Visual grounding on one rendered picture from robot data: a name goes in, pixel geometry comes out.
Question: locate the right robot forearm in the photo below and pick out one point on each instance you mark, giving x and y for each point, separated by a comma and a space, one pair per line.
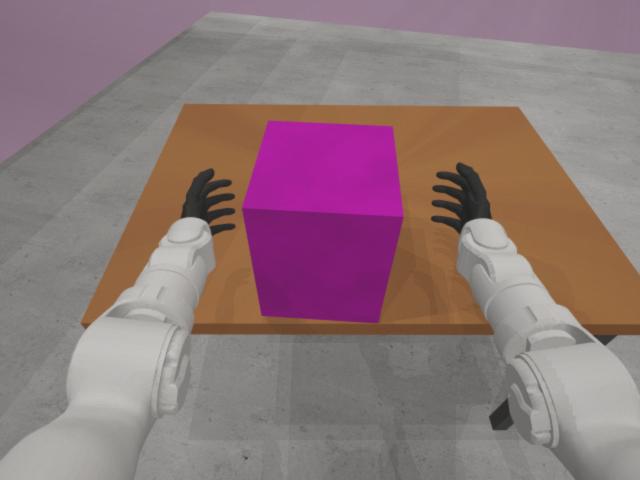
522, 314

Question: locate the left robot forearm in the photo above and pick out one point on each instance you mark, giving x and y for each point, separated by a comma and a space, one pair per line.
170, 286

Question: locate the robot left hand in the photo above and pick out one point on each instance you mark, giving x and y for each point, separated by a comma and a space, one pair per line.
196, 204

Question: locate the left robot upper arm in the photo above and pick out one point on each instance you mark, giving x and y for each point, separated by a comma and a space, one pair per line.
127, 374

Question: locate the table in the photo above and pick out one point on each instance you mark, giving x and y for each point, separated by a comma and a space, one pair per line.
530, 195

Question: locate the robot right hand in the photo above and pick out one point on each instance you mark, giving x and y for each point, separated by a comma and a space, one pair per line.
472, 197

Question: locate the carton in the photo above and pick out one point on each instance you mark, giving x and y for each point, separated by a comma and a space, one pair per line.
323, 214

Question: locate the right robot upper arm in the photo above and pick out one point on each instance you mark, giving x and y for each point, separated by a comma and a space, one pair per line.
577, 401

